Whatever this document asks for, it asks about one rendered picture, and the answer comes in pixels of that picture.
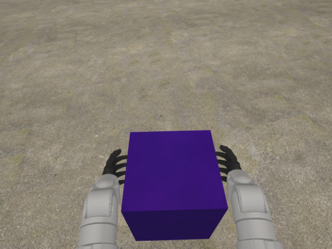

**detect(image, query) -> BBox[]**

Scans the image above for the carton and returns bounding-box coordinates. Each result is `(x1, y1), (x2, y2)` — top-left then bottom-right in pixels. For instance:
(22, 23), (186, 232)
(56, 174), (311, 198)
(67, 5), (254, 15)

(121, 130), (228, 241)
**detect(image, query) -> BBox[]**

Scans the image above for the left robot hand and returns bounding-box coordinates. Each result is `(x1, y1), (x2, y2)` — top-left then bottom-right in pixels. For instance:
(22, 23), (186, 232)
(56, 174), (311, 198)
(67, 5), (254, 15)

(102, 149), (128, 185)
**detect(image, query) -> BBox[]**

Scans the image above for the left robot forearm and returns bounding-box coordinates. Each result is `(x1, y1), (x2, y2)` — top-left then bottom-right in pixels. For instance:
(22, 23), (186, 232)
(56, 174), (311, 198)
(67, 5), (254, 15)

(75, 174), (120, 249)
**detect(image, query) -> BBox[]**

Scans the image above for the right robot hand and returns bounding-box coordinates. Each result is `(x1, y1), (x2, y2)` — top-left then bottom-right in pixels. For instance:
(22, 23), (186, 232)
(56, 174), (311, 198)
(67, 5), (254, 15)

(216, 145), (241, 182)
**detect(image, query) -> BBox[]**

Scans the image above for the right robot forearm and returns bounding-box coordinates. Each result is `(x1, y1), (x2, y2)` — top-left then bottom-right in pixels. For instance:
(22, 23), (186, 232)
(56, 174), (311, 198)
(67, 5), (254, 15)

(227, 169), (283, 249)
